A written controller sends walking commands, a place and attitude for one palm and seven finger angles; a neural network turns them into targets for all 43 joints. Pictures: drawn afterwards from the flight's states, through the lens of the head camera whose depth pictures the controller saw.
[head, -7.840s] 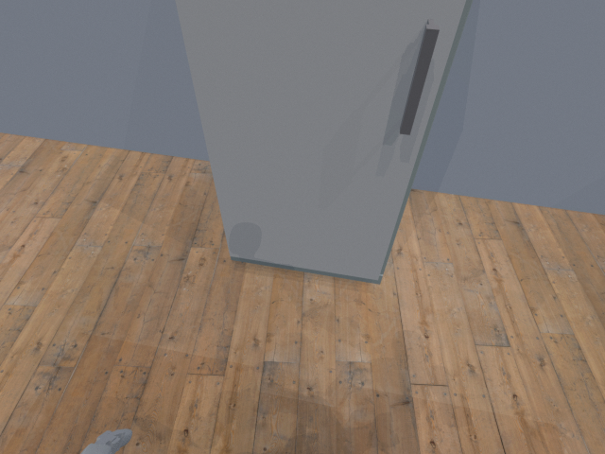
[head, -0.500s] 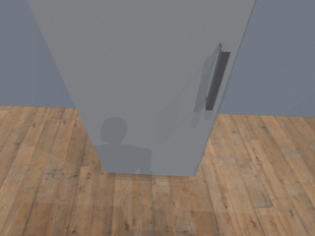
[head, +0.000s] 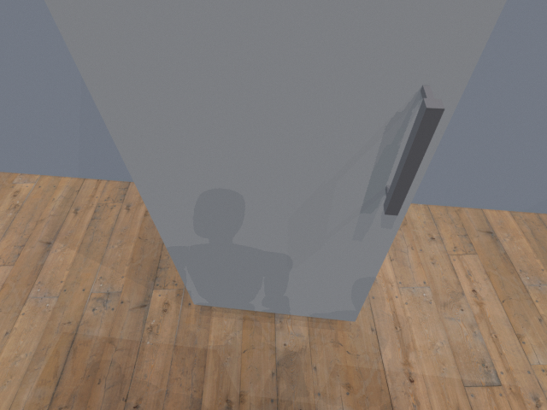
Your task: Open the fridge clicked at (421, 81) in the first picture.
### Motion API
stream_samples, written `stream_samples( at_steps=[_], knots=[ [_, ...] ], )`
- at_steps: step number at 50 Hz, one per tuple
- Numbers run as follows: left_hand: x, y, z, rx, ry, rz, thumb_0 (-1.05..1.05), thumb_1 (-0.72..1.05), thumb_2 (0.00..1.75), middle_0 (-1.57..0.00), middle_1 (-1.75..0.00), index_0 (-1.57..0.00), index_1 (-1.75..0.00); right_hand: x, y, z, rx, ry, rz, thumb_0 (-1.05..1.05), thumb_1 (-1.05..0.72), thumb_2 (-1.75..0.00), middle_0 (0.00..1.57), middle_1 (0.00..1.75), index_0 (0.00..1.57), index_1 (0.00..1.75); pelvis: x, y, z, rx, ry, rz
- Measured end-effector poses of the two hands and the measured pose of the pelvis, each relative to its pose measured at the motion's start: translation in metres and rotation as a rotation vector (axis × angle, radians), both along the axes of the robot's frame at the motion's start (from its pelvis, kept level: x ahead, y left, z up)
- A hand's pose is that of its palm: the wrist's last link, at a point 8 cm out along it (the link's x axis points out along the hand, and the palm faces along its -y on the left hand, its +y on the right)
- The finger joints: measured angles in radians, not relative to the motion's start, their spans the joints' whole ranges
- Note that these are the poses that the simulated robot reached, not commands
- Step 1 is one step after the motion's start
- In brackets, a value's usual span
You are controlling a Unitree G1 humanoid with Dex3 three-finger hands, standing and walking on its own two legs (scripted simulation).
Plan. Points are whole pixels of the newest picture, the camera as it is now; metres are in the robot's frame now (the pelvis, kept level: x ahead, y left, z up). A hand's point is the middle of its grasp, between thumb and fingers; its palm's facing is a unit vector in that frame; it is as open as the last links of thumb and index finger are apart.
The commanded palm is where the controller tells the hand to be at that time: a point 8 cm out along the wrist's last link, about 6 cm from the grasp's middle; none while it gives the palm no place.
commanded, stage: come to a stop and stand still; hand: right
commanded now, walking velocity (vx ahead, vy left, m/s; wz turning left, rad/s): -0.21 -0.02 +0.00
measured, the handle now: (406, 156) +0.48 -0.17 +0.11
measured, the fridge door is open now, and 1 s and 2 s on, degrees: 0 0 0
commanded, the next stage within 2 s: look again from close up in 1.46 s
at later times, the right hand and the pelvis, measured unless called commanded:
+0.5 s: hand out of the picture +0.03 -0.20 -0.20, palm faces +0.14 +0.97 -0.17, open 7.3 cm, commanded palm none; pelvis +0.01 -0.02 -0.01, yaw -3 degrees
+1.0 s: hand out of the picture -0.09 -0.19 -0.17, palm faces +0.08 +0.98 -0.16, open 7.4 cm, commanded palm none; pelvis -0.04 -0.03 +0.01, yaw -2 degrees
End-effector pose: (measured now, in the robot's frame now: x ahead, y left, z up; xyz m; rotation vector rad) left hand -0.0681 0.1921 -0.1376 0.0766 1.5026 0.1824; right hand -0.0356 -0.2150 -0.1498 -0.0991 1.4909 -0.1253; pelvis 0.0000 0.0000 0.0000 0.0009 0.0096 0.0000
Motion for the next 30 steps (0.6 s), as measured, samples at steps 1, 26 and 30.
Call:
stream_samples(
  at_steps=[1,26,30],
  knots=[
    [-0.002,0.000,0.001,-0.009,0.026,0.001,0.00,0.91,0.90,-0.20,-0.30,-0.20,-0.30,0.016,0.001,0.002,-0.008,-0.027,0.004,0.00,-0.91,-0.90,0.20,0.30,0.20,0.30,0.004,0.003,0.001,0.002,0.001,-0.006],
    [0.184,0.008,0.017,0.109,-0.365,-0.199,0.00,0.91,0.90,-0.20,-0.30,-0.20,-0.30,0.048,-0.041,-0.016,-0.041,-0.158,-0.098,0.00,-0.92,-0.89,0.20,0.30,0.20,0.30,0.005,-0.023,-0.008,0.004,-0.051,-0.056],
    [0.173,-0.013,0.020,0.078,-0.358,-0.211,0.00,0.91,0.90,-0.20,-0.30,-0.20,-0.30,0.025,-0.047,-0.009,-0.035,-0.126,-0.103,0.00,-0.91,-0.89,0.20,0.30,0.20,0.30,-0.004,-0.032,-0.001,0.003,-0.035,-0.053]
  ],
)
